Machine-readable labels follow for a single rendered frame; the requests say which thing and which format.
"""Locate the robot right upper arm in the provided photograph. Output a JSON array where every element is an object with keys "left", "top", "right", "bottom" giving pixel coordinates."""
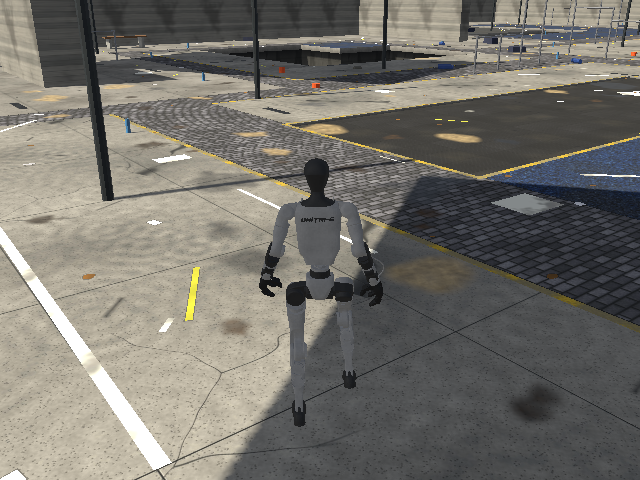
[{"left": 338, "top": 201, "right": 367, "bottom": 258}]

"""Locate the robot left upper arm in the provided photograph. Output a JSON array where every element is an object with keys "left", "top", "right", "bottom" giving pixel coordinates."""
[{"left": 269, "top": 202, "right": 297, "bottom": 258}]

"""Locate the humanoid robot head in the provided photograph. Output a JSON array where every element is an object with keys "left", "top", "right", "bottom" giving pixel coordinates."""
[{"left": 300, "top": 158, "right": 335, "bottom": 207}]

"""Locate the left robot hand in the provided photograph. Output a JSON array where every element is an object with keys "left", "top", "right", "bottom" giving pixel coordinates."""
[{"left": 259, "top": 276, "right": 282, "bottom": 297}]

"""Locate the left robot forearm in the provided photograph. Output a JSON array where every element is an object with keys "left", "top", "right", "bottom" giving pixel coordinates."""
[{"left": 261, "top": 242, "right": 280, "bottom": 280}]

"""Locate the right robot hand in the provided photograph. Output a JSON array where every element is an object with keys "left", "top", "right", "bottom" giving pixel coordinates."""
[{"left": 360, "top": 281, "right": 383, "bottom": 307}]

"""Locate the robot right foot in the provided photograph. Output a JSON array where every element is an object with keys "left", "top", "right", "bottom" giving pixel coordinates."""
[{"left": 342, "top": 370, "right": 357, "bottom": 389}]

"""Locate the right robot forearm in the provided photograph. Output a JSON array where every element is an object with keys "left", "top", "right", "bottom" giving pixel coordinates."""
[{"left": 357, "top": 242, "right": 380, "bottom": 286}]

